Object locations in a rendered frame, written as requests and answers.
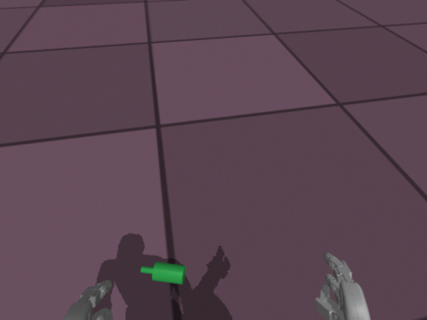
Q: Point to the right robot hand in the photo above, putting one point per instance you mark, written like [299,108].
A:
[351,303]

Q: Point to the left robot hand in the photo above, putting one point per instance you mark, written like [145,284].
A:
[82,310]

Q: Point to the bottle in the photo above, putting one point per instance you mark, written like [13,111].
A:
[166,272]

